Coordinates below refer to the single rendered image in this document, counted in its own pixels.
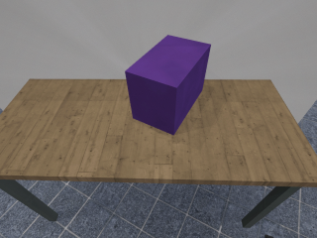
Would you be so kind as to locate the table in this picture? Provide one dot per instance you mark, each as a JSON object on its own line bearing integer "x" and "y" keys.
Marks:
{"x": 237, "y": 132}

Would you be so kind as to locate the carton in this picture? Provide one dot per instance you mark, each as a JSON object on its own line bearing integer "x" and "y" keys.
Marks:
{"x": 166, "y": 81}

